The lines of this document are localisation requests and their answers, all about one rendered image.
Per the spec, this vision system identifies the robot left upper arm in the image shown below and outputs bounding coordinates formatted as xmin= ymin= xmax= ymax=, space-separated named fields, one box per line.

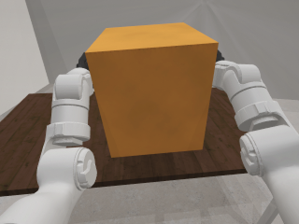
xmin=0 ymin=147 xmax=97 ymax=224

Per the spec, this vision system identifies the robot right upper arm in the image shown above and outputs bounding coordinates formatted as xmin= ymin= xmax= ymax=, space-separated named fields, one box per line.
xmin=239 ymin=124 xmax=299 ymax=224

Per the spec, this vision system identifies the table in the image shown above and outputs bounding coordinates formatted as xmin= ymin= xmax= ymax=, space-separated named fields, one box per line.
xmin=0 ymin=87 xmax=278 ymax=224

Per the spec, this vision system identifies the robot left hand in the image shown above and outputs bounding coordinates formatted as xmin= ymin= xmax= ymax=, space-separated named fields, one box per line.
xmin=76 ymin=52 xmax=90 ymax=71

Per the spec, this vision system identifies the carton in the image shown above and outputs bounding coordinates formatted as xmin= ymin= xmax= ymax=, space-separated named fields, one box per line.
xmin=85 ymin=22 xmax=219 ymax=158

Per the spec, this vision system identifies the right robot forearm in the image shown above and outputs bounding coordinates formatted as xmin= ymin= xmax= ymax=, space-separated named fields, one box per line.
xmin=212 ymin=60 xmax=299 ymax=138

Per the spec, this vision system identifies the robot right hand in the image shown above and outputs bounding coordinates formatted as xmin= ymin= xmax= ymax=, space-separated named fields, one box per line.
xmin=216 ymin=50 xmax=225 ymax=62

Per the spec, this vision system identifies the left robot forearm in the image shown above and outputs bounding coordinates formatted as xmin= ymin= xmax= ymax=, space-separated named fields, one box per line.
xmin=36 ymin=67 xmax=93 ymax=185

